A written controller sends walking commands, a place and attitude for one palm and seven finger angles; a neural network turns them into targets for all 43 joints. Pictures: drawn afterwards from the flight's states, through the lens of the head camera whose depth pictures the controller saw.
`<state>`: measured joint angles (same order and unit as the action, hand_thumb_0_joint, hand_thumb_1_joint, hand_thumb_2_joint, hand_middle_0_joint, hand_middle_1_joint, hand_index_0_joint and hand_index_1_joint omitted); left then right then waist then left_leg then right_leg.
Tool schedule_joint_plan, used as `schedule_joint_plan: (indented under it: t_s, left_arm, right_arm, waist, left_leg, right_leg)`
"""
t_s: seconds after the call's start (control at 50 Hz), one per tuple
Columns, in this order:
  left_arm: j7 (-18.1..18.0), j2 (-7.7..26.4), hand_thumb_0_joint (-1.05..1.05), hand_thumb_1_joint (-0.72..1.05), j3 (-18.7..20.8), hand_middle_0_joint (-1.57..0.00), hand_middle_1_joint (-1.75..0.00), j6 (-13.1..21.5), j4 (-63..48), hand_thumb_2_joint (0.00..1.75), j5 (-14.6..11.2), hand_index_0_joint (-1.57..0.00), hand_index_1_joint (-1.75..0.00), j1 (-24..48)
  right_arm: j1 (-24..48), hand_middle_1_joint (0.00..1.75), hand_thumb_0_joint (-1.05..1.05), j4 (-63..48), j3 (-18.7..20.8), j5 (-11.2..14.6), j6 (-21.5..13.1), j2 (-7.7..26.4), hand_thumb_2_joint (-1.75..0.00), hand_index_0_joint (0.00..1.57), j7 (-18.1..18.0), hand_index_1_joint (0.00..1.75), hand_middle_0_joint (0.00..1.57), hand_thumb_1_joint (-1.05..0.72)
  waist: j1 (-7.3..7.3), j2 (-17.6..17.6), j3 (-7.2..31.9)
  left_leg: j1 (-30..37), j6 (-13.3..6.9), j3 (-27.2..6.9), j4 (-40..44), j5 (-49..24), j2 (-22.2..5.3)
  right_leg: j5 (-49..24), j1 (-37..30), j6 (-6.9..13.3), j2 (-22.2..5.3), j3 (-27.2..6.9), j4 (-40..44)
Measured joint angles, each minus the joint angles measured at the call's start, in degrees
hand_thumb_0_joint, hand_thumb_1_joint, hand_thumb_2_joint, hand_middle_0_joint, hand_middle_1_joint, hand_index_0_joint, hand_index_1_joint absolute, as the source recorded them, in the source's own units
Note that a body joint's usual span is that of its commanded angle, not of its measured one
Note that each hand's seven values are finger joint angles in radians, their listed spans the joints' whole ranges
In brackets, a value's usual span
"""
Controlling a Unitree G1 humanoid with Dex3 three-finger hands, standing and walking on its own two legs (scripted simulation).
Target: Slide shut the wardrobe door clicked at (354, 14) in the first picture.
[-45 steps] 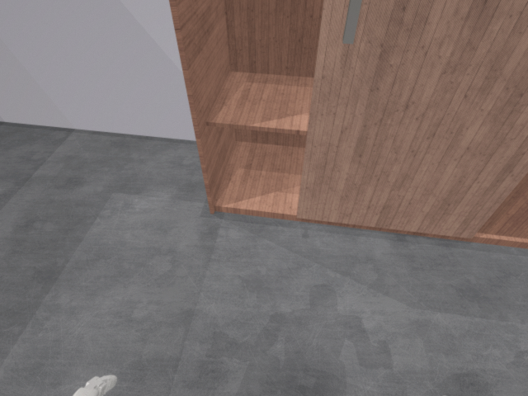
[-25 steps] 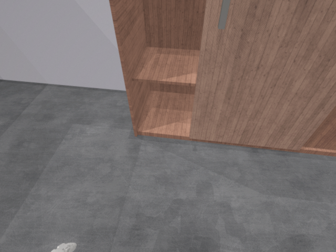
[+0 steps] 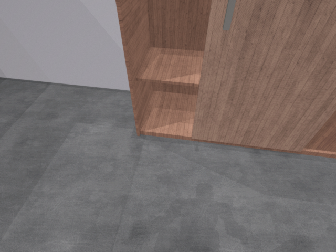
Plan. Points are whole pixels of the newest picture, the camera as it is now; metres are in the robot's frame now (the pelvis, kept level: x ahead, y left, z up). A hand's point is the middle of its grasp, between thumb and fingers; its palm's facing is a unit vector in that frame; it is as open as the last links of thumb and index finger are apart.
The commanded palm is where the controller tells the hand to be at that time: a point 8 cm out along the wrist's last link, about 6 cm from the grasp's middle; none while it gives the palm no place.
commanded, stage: look at it before walking up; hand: right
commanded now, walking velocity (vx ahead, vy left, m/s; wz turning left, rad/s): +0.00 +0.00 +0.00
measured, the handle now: out of the picture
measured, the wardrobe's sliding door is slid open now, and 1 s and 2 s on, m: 0.41 0.41 0.41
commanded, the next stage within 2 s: walk to a spot facing it in 0.54 s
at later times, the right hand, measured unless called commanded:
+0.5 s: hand out of the picture +0.08 -0.25 -0.16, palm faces -0.01 +0.95 -0.32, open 7.3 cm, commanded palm none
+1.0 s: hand out of the picture +0.03 -0.20 -0.20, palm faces +0.01 +0.99 -0.14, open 7.3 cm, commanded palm none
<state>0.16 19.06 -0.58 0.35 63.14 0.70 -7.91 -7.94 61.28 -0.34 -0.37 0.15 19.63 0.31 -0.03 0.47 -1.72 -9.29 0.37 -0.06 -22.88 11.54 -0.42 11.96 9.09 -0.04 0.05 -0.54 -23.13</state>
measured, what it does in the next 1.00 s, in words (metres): shifts its weight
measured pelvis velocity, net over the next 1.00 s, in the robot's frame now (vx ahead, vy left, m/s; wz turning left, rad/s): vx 0.07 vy -0.02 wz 0.05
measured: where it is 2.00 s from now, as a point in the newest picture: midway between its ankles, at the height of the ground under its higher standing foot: outside the picture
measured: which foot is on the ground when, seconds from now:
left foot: down 0.00-0.98, up 1.00-1.00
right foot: down 0.00-1.00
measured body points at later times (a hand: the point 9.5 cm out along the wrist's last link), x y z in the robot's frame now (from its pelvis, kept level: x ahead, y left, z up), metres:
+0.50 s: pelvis +0.01 +0.00 +0.00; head +0.01 -0.01 +0.45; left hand +0.09 +0.29 -0.13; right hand +0.08 -0.30 -0.13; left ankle +0.01 +0.12 -0.74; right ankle +0.01 -0.12 -0.74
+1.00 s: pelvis +0.07 -0.02 -0.02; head +0.06 -0.05 +0.43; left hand +0.05 +0.23 -0.16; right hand +0.03 -0.26 -0.19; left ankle +0.01 +0.12 -0.74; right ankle +0.01 -0.12 -0.74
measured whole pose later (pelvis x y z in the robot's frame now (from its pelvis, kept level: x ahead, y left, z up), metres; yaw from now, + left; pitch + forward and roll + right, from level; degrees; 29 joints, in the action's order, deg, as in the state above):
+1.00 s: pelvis +0.07 -0.02 -0.02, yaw +3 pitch -1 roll +1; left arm -0.1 11.2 -0.3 1.8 64.3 1.4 -18.8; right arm -21.9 64.1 1.1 -0.7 1.0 12.0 0.9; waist -0.9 2.5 1.5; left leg -11.0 -0.6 -1.8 -35.2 22.6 -0.1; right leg 23.9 8.7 1.5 -0.8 3.4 -33.1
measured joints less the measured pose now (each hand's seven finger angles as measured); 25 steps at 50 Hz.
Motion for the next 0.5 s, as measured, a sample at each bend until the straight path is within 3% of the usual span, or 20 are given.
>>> schedule_joint_plan:
  t_s: [0.5]
  left_arm:
    - [-0.17, -0.01, 0.01, 0.90, -0.09, -0.20, -0.30, 0.32, 0.11, 0.90, -0.12, -0.20, -0.30, 0.92]
  right_arm:
    - [-0.20, 0.30, 0.01, 0.65, 0.09, -0.07, 0.01, 0.05, -0.90, 0.21, 0.00, 0.30, 0.20, -0.91]
  waist:
    - [-0.40, 0.17, -0.14]
  left_leg:
    - [1.06, 0.08, 0.16, 1.43, -0.30, -0.12]
  right_leg:
    - [-0.38, -1.01, 0.03, 0.11, -0.16, 1.48]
